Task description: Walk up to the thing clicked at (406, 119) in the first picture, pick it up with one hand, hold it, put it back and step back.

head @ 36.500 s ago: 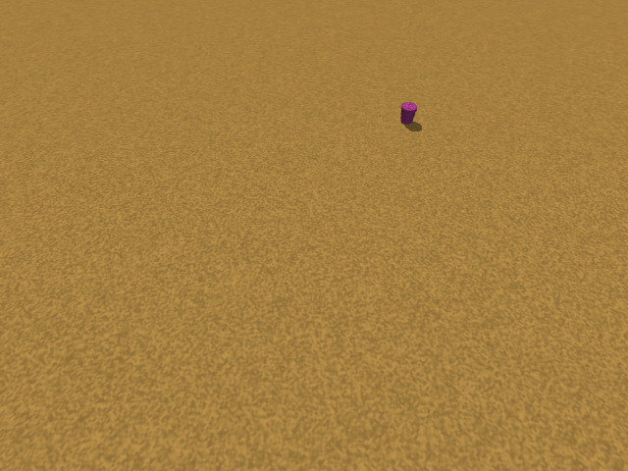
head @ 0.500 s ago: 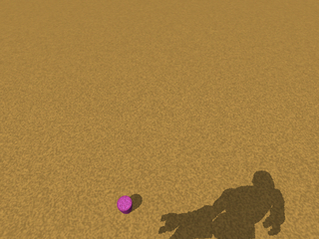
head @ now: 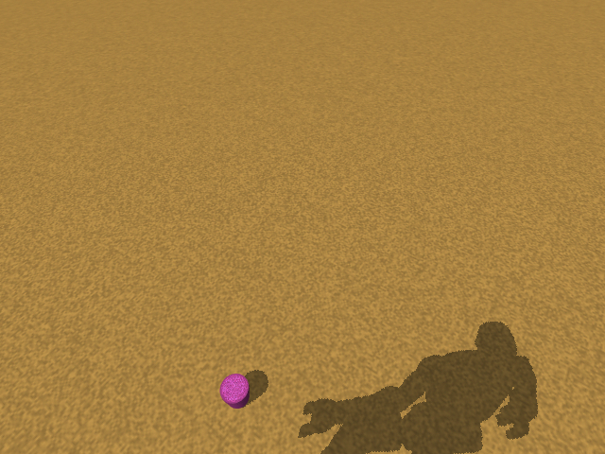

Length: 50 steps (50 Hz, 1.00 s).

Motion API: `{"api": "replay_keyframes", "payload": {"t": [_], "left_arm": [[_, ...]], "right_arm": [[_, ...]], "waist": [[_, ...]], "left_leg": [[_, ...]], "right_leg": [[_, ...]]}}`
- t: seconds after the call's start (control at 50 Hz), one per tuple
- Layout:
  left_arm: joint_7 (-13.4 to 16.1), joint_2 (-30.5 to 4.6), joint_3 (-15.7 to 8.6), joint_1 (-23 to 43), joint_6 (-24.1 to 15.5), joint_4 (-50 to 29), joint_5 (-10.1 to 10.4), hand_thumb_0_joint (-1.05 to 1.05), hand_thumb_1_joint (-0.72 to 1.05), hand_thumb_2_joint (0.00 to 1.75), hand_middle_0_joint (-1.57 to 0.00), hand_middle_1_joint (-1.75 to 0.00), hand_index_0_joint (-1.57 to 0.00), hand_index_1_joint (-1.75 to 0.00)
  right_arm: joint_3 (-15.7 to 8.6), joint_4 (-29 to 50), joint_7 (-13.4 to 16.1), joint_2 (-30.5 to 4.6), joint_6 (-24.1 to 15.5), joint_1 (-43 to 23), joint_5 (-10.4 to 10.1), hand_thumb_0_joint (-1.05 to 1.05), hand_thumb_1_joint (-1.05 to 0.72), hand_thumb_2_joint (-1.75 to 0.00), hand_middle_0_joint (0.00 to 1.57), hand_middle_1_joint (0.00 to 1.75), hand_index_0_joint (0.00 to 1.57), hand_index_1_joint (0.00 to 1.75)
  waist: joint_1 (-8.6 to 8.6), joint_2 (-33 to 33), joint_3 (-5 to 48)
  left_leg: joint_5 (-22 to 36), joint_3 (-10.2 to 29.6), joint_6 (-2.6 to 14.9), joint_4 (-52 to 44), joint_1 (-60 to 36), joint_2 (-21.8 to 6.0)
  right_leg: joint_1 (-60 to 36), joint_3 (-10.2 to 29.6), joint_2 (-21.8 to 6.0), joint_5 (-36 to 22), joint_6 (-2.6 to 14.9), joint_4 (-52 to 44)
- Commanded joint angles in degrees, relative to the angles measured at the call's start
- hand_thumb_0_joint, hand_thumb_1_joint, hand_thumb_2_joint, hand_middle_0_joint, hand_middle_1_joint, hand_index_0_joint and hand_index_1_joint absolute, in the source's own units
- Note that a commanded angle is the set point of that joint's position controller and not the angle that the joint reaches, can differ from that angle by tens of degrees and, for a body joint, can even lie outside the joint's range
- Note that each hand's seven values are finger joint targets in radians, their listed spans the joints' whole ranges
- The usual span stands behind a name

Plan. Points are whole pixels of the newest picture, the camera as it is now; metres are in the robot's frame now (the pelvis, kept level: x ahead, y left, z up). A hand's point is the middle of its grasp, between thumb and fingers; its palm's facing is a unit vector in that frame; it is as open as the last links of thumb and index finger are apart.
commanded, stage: stand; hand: left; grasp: from above
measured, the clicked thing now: (236, 393) +0.42 +0.24 -0.74
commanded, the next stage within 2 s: step back in 0.78 s
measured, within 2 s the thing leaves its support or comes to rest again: neither
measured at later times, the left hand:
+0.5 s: hand out of the picture +0.08 +0.25 -0.16, palm faces -0.01 -0.94 -0.33, open 7.4 cm
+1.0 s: hand out of the picture +0.09 +0.27 -0.17, palm faces -0.02 -0.92 -0.38, open 7.4 cm
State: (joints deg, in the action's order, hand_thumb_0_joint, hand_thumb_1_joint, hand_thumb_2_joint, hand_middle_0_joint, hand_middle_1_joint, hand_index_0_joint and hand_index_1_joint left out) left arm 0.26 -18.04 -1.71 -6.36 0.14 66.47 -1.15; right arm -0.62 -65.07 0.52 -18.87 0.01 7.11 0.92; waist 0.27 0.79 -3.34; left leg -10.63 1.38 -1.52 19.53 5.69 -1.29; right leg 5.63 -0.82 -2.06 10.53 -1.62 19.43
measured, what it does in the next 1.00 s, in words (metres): stands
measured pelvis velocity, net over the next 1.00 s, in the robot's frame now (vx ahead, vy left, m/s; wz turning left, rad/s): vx -0.02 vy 0.01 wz -0.01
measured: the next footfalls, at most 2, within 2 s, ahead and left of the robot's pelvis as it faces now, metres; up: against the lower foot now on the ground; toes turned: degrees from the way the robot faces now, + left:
right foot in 1.36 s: -0.10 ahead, -0.11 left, +0.00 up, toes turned -1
left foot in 1.72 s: -0.15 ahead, +0.12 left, +0.00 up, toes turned -3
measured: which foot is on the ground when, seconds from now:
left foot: down 0.00-1.00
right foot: down 0.00-1.00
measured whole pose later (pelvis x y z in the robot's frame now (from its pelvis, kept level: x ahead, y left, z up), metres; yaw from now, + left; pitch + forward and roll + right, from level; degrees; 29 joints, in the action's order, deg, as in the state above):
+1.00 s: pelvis -0.02 +0.01 -0.02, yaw +0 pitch -2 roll +0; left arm 0.2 -21.7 -2.8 -3.3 2.0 57.4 0.0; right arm -2.9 -57.9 -0.6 -22.5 2.8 3.5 -0.6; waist -0.7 0.5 -8.6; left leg -15.4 1.0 0.5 33.8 16.5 -1.0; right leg 15.8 0.0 -2.1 14.4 -1.4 31.9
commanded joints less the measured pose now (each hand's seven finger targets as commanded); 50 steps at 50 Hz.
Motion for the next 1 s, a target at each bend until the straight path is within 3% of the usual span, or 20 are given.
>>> {"api": "replay_keyframes", "payload": {"t": [0.0,0.06,0.12,0.18,0.32,0.5,0.74,0.76,0.8,0.84,0.9,0.94,0.98], "left_arm": [[0.90,-12.38,-2.19,2.35,-1.37,-3.36,0.14,0.00,0.90,0.90,-0.20,-0.30,-0.20,-0.30],[0.79,-12.53,-2.19,2.32,-1.34,-3.39,0.25,0.00,0.90,0.90,-0.20,-0.30,-0.20,-0.30],[0.74,-12.15,-2.02,1.85,-1.54,-3.72,0.23,0.00,0.90,0.90,-0.20,-0.30,-0.20,-0.30],[0.80,-12.27,-2.00,2.11,-1.54,-3.91,0.31,0.00,0.90,0.90,-0.20,-0.30,-0.20,-0.30],[0.71,-12.28,-1.74,1.57,-1.50,-3.67,0.33,0.00,0.90,0.90,-0.20,-0.30,-0.20,-0.30],[0.73,-12.74,-1.83,1.86,-1.68,-4.28,0.44,0.00,0.90,0.90,-0.20,-0.30,-0.20,-0.30],[0.63,-12.89,-1.70,2.24,-1.64,-4.62,0.57,0.00,0.90,0.90,-0.20,-0.30,-0.20,-0.30],[0.80,-17.32,-3.61,2.91,-1.05,-6.31,1.77,0.00,0.90,0.90,-0.20,-0.30,-0.20,-0.30],[1.14,-16.78,-3.84,1.60,-0.72,-8.01,2.02,0.00,0.90,0.90,-0.20,-0.30,-0.20,-0.30],[1.17,-16.46,-3.98,2.07,-0.45,-10.04,1.83,0.00,0.90,0.90,-0.20,-0.30,-0.20,-0.30],[1.12,-17.31,-4.01,3.66,0.32,-12.62,1.39,0.00,0.90,0.90,-0.20,-0.30,-0.20,-0.30],[1.07,-18.39,-4.40,3.85,0.78,-14.03,1.16,0.00,0.90,0.90,-0.20,-0.30,-0.20,-0.30],[1.06,-19.02,-4.75,6.04,1.22,-15.93,0.68,0.00,0.90,0.90,-0.20,-0.30,-0.20,-0.30]], "right_arm": [[-2.06,3.34,0.59,-11.46,-1.24,-2.18,0.16,0.00,-0.90,-0.90,0.20,0.30,0.20,0.30],[-1.97,3.32,0.54,-11.25,-1.28,-2.01,0.14,0.00,-0.90,-0.90,0.20,0.30,0.20,0.30],[-2.04,3.50,0.50,-11.74,-1.58,-2.68,0.09,0.00,-0.90,-0.90,0.20,0.30,0.20,0.30],[-1.98,3.30,0.56,-11.85,-1.49,-2.11,0.08,0.00,-0.90,-0.90,0.20,0.30,0.20,0.30],[-1.92,3.26,0.42,-11.91,-1.38,-2.67,0.00,0.00,-0.90,-0.90,0.20,0.30,0.20,0.30],[-1.91,3.54,0.43,-12.16,-1.50,-2.30,-0.02,0.00,-0.90,-0.90,0.20,0.30,0.20,0.30],[-1.82,3.63,0.34,-12.28,-1.59,-2.43,-0.14,0.00,-0.90,-0.90,0.20,0.30,0.20,0.30],[-3.28,5.10,-0.03,-15.73,-0.41,-4.77,-0.75,0.00,-0.90,-0.90,0.20,0.30,0.20,0.30],[-3.46,6.39,-0.18,-14.72,0.21,-2.95,-1.54,0.00,-0.90,-0.90,0.20,0.30,0.20,0.30],[-4.01,7.79,-0.27,-14.63,0.72,-1.90,-1.55,0.00,-0.90,-0.90,0.20,0.30,0.20,0.30],[-4.70,9.76,-0.43,-14.74,1.64,-2.01,-1.43,0.00,-0.90,-0.90,0.20,0.30,0.20,0.30],[-4.75,10.66,-0.59,-13.97,2.10,-1.43,-1.33,0.00,-0.90,-0.90,0.20,0.30,0.20,0.30],[-5.08,11.19,-0.96,-13.76,2.38,1.21,-1.05,0.00,-0.90,-0.90,0.20,0.30,0.20,0.30]], "waist": [[0.00,-0.46,2.00],[-0.17,-0.43,2.03],[0.17,-0.06,3.80],[-0.10,-0.23,4.04],[0.03,-0.96,3.67],[-0.14,-0.32,4.21],[-0.11,-0.40,3.98],[-0.21,-1.48,-1.24],[-0.54,-1.27,3.21],[-1.07,-2.09,7.95],[-1.36,-3.64,8.60],[-1.05,-5.67,7.55],[-2.06,-8.76,7.53]], "left_leg": [[2.74,4.02,2.44,-3.49,2.18,-5.36],[1.99,3.96,2.51,-3.77,2.64,-5.35],[7.05,4.00,2.44,-2.95,0.83,-5.73],[7.76,3.70,2.41,-2.75,0.88,-5.72],[6.87,3.82,2.34,-2.93,0.22,-5.84],[9.99,3.28,2.35,-2.63,0.47,-5.74],[10.20,3.43,2.12,-3.05,-0.17,-6.08],[18.40,3.71,3.76,2.85,3.69,-4.95],[22.25,2.54,4.41,6.13,2.59,-5.12],[21.91,1.89,5.27,9.37,2.61,-4.59],[15.04,0.77,5.98,15.37,4.37,-2.23],[8.98,0.58,5.50,19.21,4.69,-0.42],[1.86,0.41,6.27,23.22,5.59,0.90]], "right_leg": [[0.20,4.09,-4.98,-2.43,2.11,-3.57],[0.22,4.36,-5.12,-2.69,2.30,-3.63],[-0.22,4.12,-5.25,-6.38,2.24,-2.90],[-0.66,4.09,-5.34,-7.94,2.17,-2.67],[0.04,4.05,-5.19,-6.17,2.24,-2.88],[-1.18,4.23,-5.46,-10.98,2.28,-2.45],[-1.11,3.99,-5.35,-9.85,2.21,-2.31],[3.73,4.76,-4.74,-19.96,2.69,2.20],[2.51,4.19,-4.98,-23.06,4.13,5.15],[1.22,4.58,-5.36,-23.40,5.42,7.59],[5.44,7.77,-7.68,-19.59,8.32,8.64],[9.73,10.30,-10.12,-16.93,10.69,7.46],[12.65,11.80,-11.72,-12.30,12.16,8.74]]}}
